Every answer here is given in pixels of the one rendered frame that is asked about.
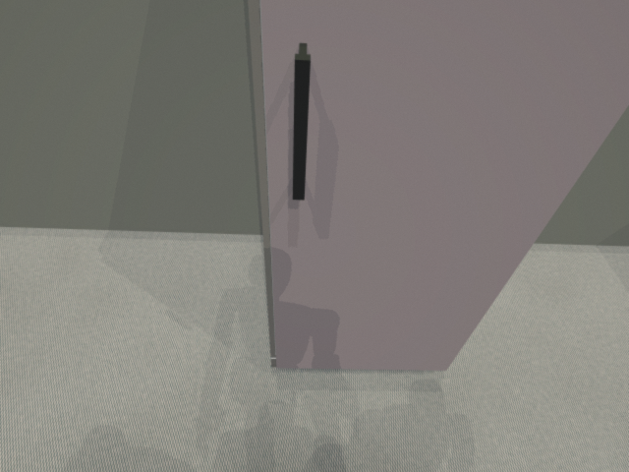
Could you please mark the handle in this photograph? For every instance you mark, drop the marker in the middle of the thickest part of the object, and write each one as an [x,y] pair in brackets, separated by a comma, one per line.
[301,111]

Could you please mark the fridge door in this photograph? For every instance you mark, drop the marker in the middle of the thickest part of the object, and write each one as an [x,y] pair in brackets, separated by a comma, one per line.
[443,135]

